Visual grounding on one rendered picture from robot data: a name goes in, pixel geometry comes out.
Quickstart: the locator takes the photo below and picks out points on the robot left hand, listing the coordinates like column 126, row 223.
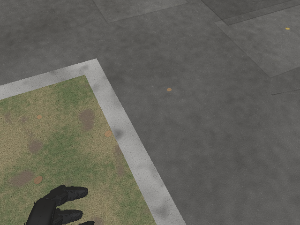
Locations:
column 44, row 211

